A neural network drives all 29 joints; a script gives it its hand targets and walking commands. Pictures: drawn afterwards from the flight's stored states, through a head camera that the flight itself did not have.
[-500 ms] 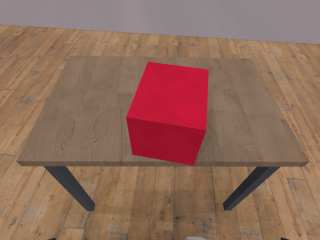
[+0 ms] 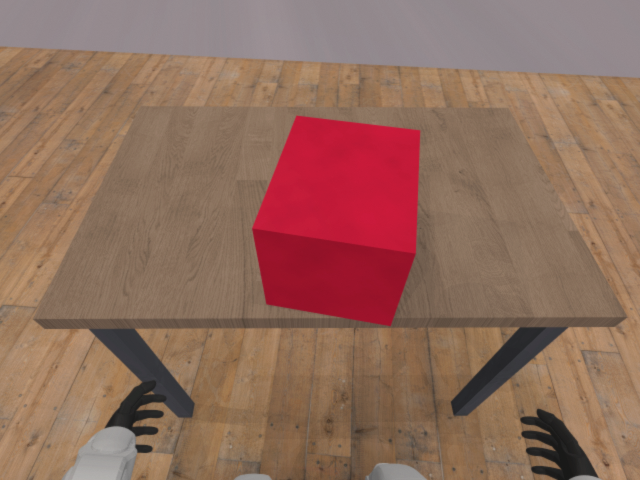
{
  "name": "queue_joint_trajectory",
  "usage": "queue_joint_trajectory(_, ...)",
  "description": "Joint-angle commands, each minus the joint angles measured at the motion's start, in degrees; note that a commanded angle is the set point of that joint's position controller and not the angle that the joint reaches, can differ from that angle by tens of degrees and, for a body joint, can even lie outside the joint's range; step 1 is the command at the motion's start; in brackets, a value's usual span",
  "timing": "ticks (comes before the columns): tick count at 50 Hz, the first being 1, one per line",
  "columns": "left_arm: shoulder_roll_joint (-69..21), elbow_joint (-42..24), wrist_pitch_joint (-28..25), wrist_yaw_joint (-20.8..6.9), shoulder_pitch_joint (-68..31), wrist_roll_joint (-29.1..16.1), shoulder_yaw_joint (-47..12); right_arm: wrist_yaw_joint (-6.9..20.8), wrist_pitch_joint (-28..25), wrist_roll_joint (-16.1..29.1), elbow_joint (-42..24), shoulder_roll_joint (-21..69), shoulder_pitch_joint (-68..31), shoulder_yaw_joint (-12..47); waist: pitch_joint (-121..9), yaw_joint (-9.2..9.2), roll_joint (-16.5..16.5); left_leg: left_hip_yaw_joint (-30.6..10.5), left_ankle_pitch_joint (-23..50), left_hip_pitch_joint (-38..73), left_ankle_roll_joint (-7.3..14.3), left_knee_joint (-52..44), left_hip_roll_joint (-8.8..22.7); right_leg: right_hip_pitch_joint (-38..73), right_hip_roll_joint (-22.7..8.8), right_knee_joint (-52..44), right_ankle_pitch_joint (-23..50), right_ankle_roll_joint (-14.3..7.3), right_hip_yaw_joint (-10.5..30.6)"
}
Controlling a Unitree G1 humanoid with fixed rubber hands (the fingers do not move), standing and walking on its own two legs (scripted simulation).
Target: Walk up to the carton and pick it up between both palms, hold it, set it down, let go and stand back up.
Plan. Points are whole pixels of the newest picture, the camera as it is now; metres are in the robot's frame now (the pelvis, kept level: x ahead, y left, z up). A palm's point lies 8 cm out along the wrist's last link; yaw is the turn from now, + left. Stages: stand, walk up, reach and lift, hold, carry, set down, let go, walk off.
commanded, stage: reach and lift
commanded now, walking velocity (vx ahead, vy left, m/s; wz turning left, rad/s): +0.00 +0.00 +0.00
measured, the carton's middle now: (342, 218) +0.47 -0.02 +0.03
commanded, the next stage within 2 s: none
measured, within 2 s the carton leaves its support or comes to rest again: neither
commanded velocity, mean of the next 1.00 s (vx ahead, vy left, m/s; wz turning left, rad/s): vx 0.00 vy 0.00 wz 0.00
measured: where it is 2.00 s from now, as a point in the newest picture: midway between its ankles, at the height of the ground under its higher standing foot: outside the picture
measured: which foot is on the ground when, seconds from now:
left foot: down 0.00-1.00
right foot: down 0.00-1.00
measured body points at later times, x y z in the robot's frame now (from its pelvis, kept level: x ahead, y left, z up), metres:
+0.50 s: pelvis +0.00 +0.02 +0.02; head +0.00 +0.05 +0.47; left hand +0.18 +0.27 -0.04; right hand +0.13 -0.25 -0.04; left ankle +0.00 +0.15 -0.71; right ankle +0.04 -0.12 -0.71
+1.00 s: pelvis +0.00 +0.00 +0.03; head +0.01 +0.01 +0.48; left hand +0.20 +0.25 +0.02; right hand +0.17 -0.20 +0.00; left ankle +0.00 +0.15 -0.71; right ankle +0.04 -0.12 -0.71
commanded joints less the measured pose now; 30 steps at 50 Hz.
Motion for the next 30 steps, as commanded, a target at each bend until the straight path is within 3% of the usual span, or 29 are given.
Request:
queue_joint_trajectory(1, 8.7, -12.5, -2.6, 0.4, 0.8, -0.8, 4.3, -1.5, -3.3, -0.1, -14.6, -10.5, 0.5, -2.4, -11.1, -0.87, -5.1, 7.3, 15.9, 6.3, 0.2, -11.0, -2.7, 15.2, 1.0, -11.6, 23.5, 0.3, -4.6)
queue_joint_trajectory(3, 7.6, -12.9, -4.2, 0.5, 2.4, -1.0, 3.3, -1.7, -4.4, 0.7, -15.8, -9.9, 2.2, -2.1, -12.7, -1.30, -5.9, 7.3, 17.6, 9.0, 0.0, -11.8, -3.1, 15.4, 1.7, -12.3, 26.4, 0.6, -4.3)
queue_joint_trajectory(4, 7.6, -12.5, -4.7, 0.6, 2.5, -1.5, 3.2, -1.8, -4.5, 1.4, -16.9, -7.9, 2.6, -1.1, -12.7, -0.13, -5.3, 7.4, 17.2, 8.2, 0.2, -12.7, -3.1, 15.9, 1.2, -13.5, 25.8, 0.7, -3.9)
queue_joint_trajectory(8, 5.1, -13.9, -5.5, 1.2, 5.4, -0.9, 2.1, -0.7, -4.4, 2.4, -13.5, -6.3, 6.7, -0.8, -9.7, -1.65, 0.3, 6.8, 18.7, 9.1, -0.8, -16.5, -2.5, 18.3, 1.7, -16.1, 22.0, -0.4, -3.9)
queue_joint_trajectory(9, 4.4, -16.3, -5.6, 1.6, 5.6, -0.9, 2.4, -0.2, -4.4, 2.6, -14.4, -6.2, 6.3, -0.5, -12.2, -1.17, 2.0, 6.6, 22.0, 10.3, -1.4, -16.5, -2.3, 17.8, 1.9, -16.5, 22.0, -0.6, -4.1)
queue_joint_trajectory(11, 3.5, -17.1, -6.3, 1.9, 7.2, -0.8, 2.0, 0.1, -4.9, 2.4, -15.0, -7.7, 7.0, -1.2, -11.6, -1.46, 3.5, 6.7, 21.2, 11.0, -1.6, -18.3, -2.1, 18.3, 2.1, -17.7, 19.2, -1.2, -4.5)
queue_joint_trajectory(12, 3.6, -18.0, -6.9, 1.9, 6.3, -1.4, 0.9, -0.1, -5.1, 2.3, -17.9, -7.0, 6.9, -2.0, -9.3, -0.94, 1.0, 6.6, 17.2, 8.6, -0.8, -19.8, -2.0, 18.8, 2.1, -18.2, 17.2, -1.2, -4.4)
queue_joint_trajectory(14, 2.3, -18.0, -7.6, 2.1, 7.5, -2.7, -0.3, -0.1, -5.2, 2.6, -19.0, -5.7, 7.1, -1.7, -9.8, -1.51, 1.4, 6.7, 19.3, 8.5, -0.5, -20.5, -2.4, 19.4, 2.1, -18.7, 19.5, -1.1, -4.1)
queue_joint_trajectory(16, 3.1, -19.5, -8.9, 2.3, 7.9, -3.5, -0.5, -0.1, -5.5, 2.7, -22.1, -5.5, 7.8, -2.5, -10.0, -1.11, 1.0, 6.9, 15.4, 7.6, -0.5, -22.2, -2.2, 20.6, 1.9, -19.1, 16.9, -1.2, -3.9)
queue_joint_trajectory(18, 1.6, -20.9, -9.5, 2.4, 8.8, -3.1, -1.4, -0.1, -5.6, 3.1, -23.0, -4.7, 9.5, -2.7, -7.9, -2.37, 4.4, 6.4, 12.2, 6.2, -0.5, -24.7, -1.4, 22.4, 1.9, -19.2, 15.8, -1.1, -4.1)
queue_joint_trajectory(19, 1.6, -22.5, -10.1, 3.1, 8.5, -2.8, -1.1, 0.3, -5.4, 3.0, -24.0, -5.2, 9.3, -3.2, -9.1, -1.79, 6.9, 6.1, 8.0, 3.2, 0.0, -27.2, -0.1, 25.5, 2.3, -18.1, 15.6, -0.6, -4.4)
queue_joint_trajectory(20, 0.9, -22.4, -10.6, 3.1, 8.3, -3.3, -1.8, 0.3, -5.3, 2.9, -25.9, -5.3, 8.8, -3.2, -7.3, -1.77, 7.3, 6.1, 5.4, -0.4, 0.9, -28.4, 0.3, 27.8, 2.6, -17.4, 15.9, -0.5, -4.7)
queue_joint_trajectory(22, 0.8, -21.3, -12.2, 3.0, 9.8, -4.1, -2.6, 0.0, -5.8, 2.9, -27.4, -4.1, 9.8, -2.8, -9.2, -1.86, 6.1, 6.7, 7.5, -1.5, 0.8, -27.9, -0.1, 29.0, 2.7, -17.2, 18.1, -0.6, -4.0)
queue_joint_trajectory(23, 2.0, -20.2, -12.6, 2.7, 9.0, -4.4, -1.7, -0.4, -5.7, 2.3, -30.3, -3.8, 8.8, -2.5, -8.0, -0.95, 4.5, 7.9, 4.6, -2.1, 1.5, -28.7, -0.8, 29.6, 2.6, -17.9, 15.2, -0.3, -3.7)
queue_joint_trajectory(24, 1.9, -21.9, -13.5, 2.9, 8.4, -4.9, -2.6, -0.6, -5.8, 2.2, -30.3, -3.3, 8.7, -3.2, -8.4, -1.87, 4.8, 7.4, 3.5, -2.9, 1.2, -29.3, -0.5, 29.8, 2.9, -17.5, 14.9, -0.2, -4.3)
queue_joint_trajectory(26, 2.9, -22.7, -14.6, 2.9, 8.2, -5.9, -2.4, -1.2, -5.4, 2.6, -33.7, -1.1, 8.9, -1.8, -7.9, -0.77, 5.1, 8.2, 3.8, -5.0, 1.9, -29.9, -0.9, 31.9, 2.5, -17.7, 15.1, 0.0, -3.6)
queue_joint_trajectory(27, 2.1, -22.5, -14.8, 2.4, 10.0, -6.3, -2.6, -1.8, -4.9, 2.7, -32.9, 0.4, 11.2, -1.0, -8.3, -1.91, 3.6, 8.8, 4.5, -2.4, 1.8, -29.5, -1.7, 30.8, 2.5, -18.8, 14.5, 0.3, -3.2)
queue_joint_trajectory(30, 4.4, -21.6, -16.0, 1.7, 10.7, -8.3, -1.5, -3.1, -4.0, 3.1, -38.3, 4.1, 11.8, 0.4, -8.7, -0.14, 0.6, 9.6, 8.0, 2.2, 1.7, -27.9, -3.5, 26.6, 1.1, -21.2, 11.3, 0.4, -1.9)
